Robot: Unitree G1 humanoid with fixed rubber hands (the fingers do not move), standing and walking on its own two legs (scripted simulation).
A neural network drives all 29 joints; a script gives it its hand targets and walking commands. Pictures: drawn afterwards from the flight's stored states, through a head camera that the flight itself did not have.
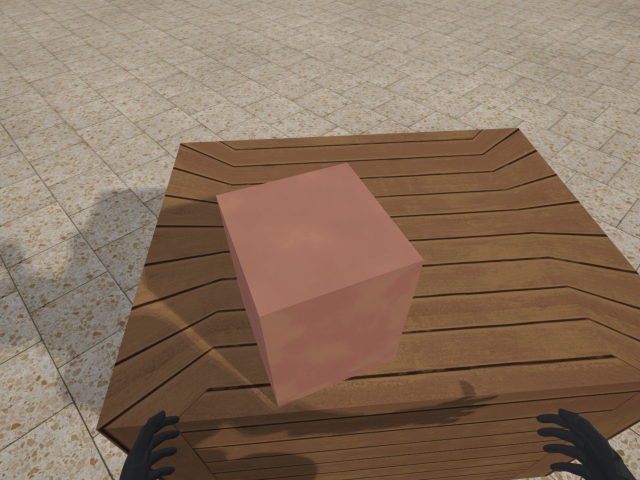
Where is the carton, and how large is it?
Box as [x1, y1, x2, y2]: [216, 163, 423, 406]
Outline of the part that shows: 347,163 216,195 241,296 278,406 393,359 423,259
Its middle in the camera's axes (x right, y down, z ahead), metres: -0.01 +0.07 +0.59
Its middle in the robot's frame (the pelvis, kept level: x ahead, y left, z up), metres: +0.41 +0.03 +0.00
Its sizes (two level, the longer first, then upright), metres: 0.210 0.200 0.250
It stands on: a pedestal, 0.66 m high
